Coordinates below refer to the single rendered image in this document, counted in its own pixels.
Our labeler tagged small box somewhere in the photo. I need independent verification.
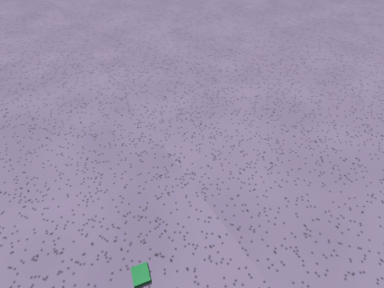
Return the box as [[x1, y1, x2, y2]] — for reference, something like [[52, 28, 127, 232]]
[[131, 262, 152, 288]]

